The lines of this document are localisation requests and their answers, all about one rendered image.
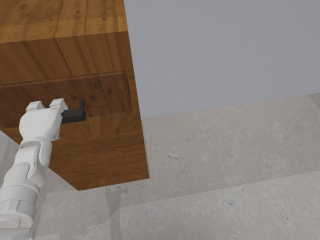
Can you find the robot left upper arm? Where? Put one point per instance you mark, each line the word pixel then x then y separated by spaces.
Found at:
pixel 17 234

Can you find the handle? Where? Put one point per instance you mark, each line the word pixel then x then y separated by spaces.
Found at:
pixel 74 115

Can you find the drawer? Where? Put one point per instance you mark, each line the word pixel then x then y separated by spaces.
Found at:
pixel 103 93

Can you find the left robot hand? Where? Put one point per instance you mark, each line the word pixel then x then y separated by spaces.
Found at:
pixel 42 122

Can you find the cabinet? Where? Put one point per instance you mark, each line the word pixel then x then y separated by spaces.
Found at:
pixel 46 39

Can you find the robot left forearm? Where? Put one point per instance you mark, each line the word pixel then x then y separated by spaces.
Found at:
pixel 21 187

